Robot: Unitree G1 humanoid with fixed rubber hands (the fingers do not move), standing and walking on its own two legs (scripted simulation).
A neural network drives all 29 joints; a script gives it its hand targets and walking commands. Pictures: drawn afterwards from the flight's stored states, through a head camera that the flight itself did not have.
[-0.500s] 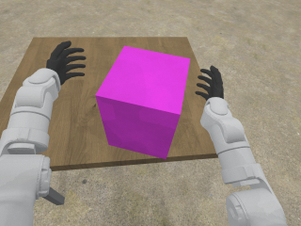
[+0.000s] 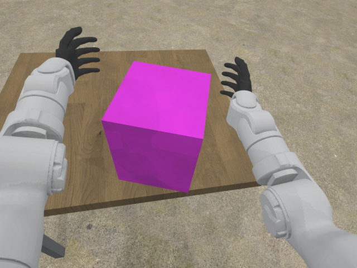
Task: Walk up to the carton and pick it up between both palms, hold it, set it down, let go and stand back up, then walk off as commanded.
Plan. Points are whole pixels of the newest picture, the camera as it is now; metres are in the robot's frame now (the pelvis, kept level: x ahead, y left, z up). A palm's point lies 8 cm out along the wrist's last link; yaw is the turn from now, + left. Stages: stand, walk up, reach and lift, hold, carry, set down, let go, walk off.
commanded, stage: reach and lift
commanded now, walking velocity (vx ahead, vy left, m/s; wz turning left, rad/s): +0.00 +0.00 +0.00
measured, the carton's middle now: (162, 129) +0.45 -0.02 +0.02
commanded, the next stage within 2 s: none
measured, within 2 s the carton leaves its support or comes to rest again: neither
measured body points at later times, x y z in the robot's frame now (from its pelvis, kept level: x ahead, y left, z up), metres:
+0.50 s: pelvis +0.00 +0.00 +0.00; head +0.07 +0.05 +0.44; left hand +0.51 +0.15 +0.08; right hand +0.43 -0.18 +0.09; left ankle +0.04 +0.11 -0.74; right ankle -0.03 -0.15 -0.74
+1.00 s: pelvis +0.02 +0.01 -0.01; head +0.10 +0.07 +0.43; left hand +0.52 +0.13 +0.06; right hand +0.43 -0.17 +0.07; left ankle +0.04 +0.11 -0.74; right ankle -0.03 -0.15 -0.74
